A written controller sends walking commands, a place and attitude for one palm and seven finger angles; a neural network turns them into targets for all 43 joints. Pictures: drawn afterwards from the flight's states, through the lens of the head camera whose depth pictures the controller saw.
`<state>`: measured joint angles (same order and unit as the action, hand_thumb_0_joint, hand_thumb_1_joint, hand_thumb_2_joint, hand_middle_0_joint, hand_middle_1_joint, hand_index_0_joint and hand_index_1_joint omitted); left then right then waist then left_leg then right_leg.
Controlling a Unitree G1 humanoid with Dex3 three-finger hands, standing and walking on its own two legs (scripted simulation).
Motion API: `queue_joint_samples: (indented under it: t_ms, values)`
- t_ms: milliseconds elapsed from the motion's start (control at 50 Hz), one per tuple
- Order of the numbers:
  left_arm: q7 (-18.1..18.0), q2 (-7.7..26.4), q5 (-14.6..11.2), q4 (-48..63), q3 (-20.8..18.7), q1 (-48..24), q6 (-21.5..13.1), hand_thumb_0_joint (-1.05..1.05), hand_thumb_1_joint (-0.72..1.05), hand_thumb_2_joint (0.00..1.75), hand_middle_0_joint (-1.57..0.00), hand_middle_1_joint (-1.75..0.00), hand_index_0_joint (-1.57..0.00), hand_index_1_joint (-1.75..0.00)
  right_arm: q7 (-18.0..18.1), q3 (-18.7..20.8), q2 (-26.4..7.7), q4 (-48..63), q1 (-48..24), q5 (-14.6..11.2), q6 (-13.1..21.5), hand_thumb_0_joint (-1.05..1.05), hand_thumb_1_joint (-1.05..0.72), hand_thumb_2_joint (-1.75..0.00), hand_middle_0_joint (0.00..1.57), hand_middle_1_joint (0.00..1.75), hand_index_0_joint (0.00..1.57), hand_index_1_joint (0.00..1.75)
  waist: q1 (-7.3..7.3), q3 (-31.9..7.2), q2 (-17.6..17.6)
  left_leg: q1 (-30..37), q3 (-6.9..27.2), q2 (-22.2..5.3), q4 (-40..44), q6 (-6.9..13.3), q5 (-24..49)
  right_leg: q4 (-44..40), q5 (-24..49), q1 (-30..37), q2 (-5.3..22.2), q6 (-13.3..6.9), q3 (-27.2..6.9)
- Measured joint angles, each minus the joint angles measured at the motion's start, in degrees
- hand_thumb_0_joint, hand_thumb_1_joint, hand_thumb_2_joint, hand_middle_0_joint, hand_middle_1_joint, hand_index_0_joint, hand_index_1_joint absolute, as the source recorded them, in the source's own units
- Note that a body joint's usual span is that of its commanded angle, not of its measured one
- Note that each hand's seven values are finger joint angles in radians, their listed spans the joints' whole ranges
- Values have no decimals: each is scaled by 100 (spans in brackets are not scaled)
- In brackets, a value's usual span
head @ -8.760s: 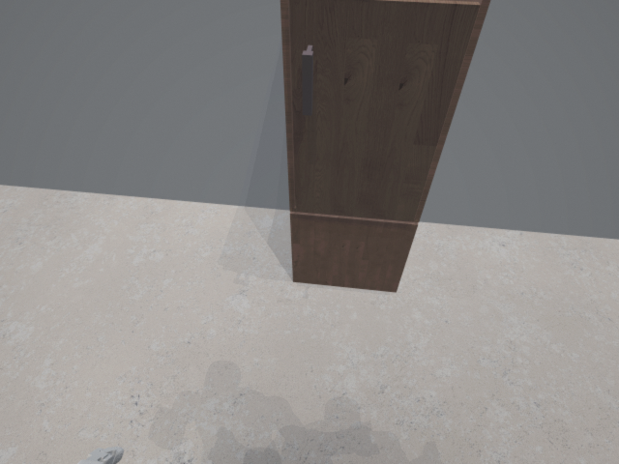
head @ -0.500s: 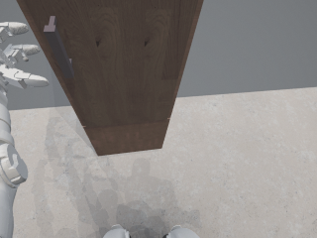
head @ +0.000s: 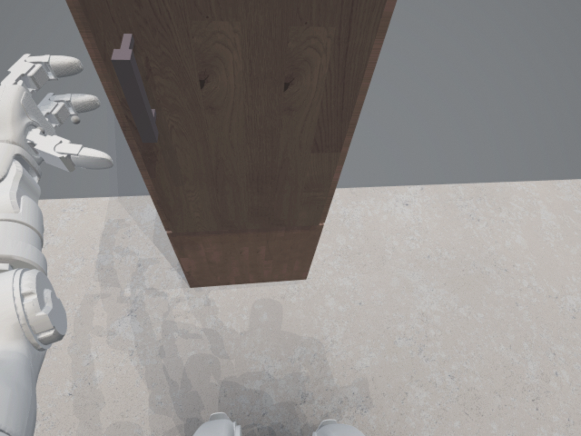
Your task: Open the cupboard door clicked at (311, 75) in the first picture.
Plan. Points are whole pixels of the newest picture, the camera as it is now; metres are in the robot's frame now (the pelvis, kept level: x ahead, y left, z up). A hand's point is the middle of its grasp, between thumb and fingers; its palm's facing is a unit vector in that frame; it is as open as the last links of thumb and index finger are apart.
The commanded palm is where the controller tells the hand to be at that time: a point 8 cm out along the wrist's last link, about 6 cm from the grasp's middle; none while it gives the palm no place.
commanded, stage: move the hooked fingers beside the handle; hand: left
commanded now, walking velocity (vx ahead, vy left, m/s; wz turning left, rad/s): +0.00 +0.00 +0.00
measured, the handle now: (139, 91) +0.56 +0.18 +0.13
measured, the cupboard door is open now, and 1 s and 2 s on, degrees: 0 0 0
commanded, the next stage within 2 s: slide the fingers in behind the handle in 0.20 s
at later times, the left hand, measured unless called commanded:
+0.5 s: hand (89, 110) +0.51 +0.24 +0.13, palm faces +0.02 -1.00 +0.02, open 14.0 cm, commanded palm +0.49 +0.28 +0.12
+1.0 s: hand (115, 117) +0.50 +0.21 +0.13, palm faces +0.04 -1.00 +0.01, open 14.0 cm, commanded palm +0.48 +0.25 +0.12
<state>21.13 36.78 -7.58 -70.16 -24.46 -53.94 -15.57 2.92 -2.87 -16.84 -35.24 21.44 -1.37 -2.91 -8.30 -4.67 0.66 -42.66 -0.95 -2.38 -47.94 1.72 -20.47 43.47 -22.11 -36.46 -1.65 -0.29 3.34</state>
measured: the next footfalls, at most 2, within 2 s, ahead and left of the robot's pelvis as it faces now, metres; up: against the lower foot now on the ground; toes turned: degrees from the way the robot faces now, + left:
none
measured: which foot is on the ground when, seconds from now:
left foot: down 0.00-1.00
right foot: down 0.00-1.00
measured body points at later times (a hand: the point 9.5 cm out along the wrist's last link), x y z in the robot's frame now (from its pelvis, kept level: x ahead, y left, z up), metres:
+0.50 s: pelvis +0.00 +0.00 +0.00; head +0.11 +0.03 +0.43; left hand +0.51 +0.29 +0.13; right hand -0.03 -0.27 -0.10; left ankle +0.02 +0.10 -0.70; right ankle -0.02 -0.12 -0.70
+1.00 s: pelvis +0.00 +0.00 +0.00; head +0.09 +0.02 +0.44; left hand +0.50 +0.26 +0.13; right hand +0.03 -0.27 -0.11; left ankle +0.02 +0.10 -0.70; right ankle -0.02 -0.12 -0.70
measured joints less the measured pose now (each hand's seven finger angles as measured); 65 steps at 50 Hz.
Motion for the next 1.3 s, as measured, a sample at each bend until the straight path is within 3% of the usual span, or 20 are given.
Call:
queue_joint_samples:
  t_ms: [360, 500, 600, 940, 1300]
  values:
    - [140, 495, 70, -238, -163, -272, -9, -1, -50, 30, -29, -120, -29, -120, 37, -36, -11, -100, 382, 3, -61, 1, -91, -90, 20, 30, 21, 30, -188, 77, 16, -318, -1, -70, -133, -10, -29, 84, 12, -311, -68, -12, -14]
    - [30, 194, 18, 10, -103, -189, 52, -1, -50, 30, -29, -120, -29, -120, -30, 23, 10, -151, 500, 49, -93, 1, -91, -90, 20, 30, 21, 30, -172, 4, 30, -286, -35, -64, -98, 4, -59, 35, 3, -285, -61, 5, -51]
    - [-199, -3, 124, 220, -176, 16, 81, -1, -50, 30, -29, -120, -29, -120, -99, 49, 44, -38, 471, 74, -96, 1, -91, -90, 20, 30, 21, 30, -190, -45, 44, -209, -88, -75, -77, 11, -91, 19, -11, -232, -68, 15, -105]
    - [-553, -545, 12, 337, 279, 104, -2, -1, -50, 30, -27, -119, -29, -120, -162, 65, 122, -66, 133, 45, -24, 1, -91, -90, 20, 30, 21, 30, 30, -68, 81, 0, -7, -3, -70, -9, -101, 66, -92, -4, -9, -2, -22]
    - [-835, -715, 120, 234, 257, -20, -86, -1, -50, 30, -30, -120, -30, -120, -189, 87, 78, -140, 277, 66, 48, 1, -91, -90, 20, 30, 21, 30, -78, -31, 84, -24, -6, -48, -60, -69, -31, 145, -63, -83, -52, -69, -29]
